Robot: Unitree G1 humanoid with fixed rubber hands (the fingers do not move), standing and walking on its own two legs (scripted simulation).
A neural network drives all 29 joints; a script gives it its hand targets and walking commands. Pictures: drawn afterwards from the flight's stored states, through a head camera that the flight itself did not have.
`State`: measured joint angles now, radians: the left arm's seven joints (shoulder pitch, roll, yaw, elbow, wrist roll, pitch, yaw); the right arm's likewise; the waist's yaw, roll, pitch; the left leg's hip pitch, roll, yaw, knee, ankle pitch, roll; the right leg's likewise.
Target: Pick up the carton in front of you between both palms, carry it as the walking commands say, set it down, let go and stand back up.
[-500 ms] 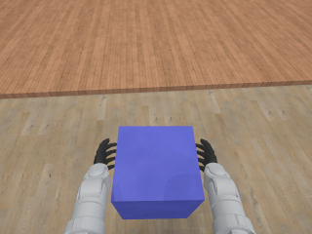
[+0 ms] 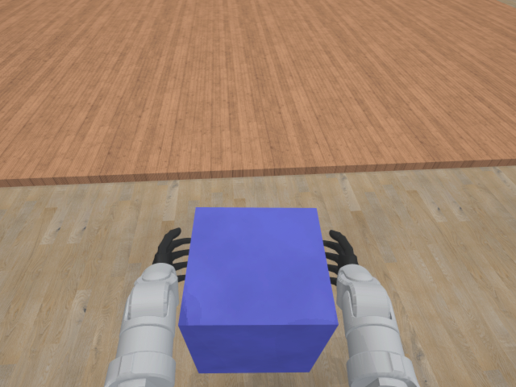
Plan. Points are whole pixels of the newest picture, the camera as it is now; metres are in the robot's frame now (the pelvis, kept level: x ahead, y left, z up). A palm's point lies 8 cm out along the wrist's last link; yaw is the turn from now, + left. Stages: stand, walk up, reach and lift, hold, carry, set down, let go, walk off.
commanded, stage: reach and lift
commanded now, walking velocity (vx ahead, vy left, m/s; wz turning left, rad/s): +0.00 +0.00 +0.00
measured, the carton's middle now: (255, 293) +0.30 +0.00 -0.05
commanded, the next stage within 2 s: hold in 0.68 s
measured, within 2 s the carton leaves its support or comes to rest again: neither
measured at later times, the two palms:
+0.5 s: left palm (163, 264) +0.30 +0.15 +0.03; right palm (347, 265) +0.30 -0.15 +0.03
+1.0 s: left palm (158, 264) +0.29 +0.15 +0.05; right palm (350, 264) +0.29 -0.15 +0.05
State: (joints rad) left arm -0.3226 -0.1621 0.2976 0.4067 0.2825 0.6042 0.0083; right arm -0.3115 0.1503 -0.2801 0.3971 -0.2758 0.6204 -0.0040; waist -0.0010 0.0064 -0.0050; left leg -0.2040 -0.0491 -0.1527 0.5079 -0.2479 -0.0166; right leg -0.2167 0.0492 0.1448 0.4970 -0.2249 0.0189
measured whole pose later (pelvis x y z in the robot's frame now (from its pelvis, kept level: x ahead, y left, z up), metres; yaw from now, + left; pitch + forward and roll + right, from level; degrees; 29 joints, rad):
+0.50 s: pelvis +0.02 +0.00 +0.01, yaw +0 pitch -4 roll +0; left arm -0.26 -0.15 0.23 0.32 0.27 0.66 0.01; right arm -0.24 0.15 -0.22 0.30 -0.26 0.68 -0.01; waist 0.00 0.01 -0.01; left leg -0.12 -0.04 -0.15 0.41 -0.23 -0.01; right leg -0.13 0.04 0.14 0.40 -0.21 0.01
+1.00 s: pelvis +0.01 +0.00 +0.01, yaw +0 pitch -7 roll +0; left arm -0.26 -0.15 0.22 0.25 0.27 0.76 0.00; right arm -0.25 0.15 -0.21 0.24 -0.26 0.77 -0.01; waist 0.00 0.00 0.00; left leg -0.06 -0.04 -0.14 0.39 -0.21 -0.01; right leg -0.07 0.04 0.14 0.38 -0.19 0.01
